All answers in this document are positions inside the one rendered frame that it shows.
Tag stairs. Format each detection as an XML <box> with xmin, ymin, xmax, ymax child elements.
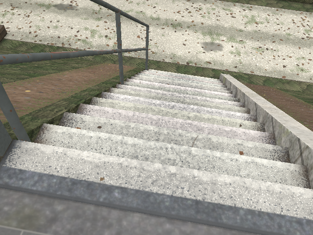
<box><xmin>34</xmin><ymin>69</ymin><xmax>311</xmax><ymax>189</ymax></box>

